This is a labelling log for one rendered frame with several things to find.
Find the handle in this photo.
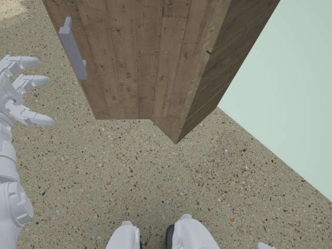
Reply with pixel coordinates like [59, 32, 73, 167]
[59, 17, 87, 79]

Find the right robot shin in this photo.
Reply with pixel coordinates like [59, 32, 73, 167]
[172, 214, 192, 249]

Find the robot left forearm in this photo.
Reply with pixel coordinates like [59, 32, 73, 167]
[0, 113, 20, 184]

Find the left robot shin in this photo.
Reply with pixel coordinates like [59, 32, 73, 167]
[121, 221, 132, 226]

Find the robot left hand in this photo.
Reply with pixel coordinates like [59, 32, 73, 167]
[0, 55, 54, 126]

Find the robot shin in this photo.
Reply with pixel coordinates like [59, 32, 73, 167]
[121, 221, 132, 226]
[172, 214, 192, 249]

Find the left robot upper arm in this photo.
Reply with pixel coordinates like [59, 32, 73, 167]
[0, 182, 34, 249]

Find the cupboard door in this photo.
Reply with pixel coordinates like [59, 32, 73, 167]
[42, 0, 218, 120]

